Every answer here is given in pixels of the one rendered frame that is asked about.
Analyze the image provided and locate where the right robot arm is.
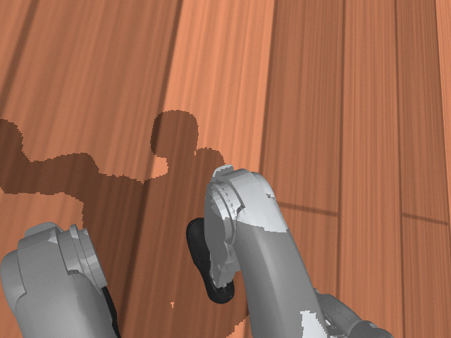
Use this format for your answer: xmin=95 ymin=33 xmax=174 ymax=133
xmin=349 ymin=320 xmax=394 ymax=338

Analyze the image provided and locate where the right robot hand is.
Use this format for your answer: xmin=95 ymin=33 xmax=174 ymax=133
xmin=314 ymin=288 xmax=363 ymax=338

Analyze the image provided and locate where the right robot foot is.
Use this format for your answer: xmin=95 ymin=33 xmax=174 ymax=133
xmin=186 ymin=218 xmax=235 ymax=304

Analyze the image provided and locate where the left robot foot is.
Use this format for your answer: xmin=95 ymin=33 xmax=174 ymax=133
xmin=101 ymin=287 xmax=121 ymax=338

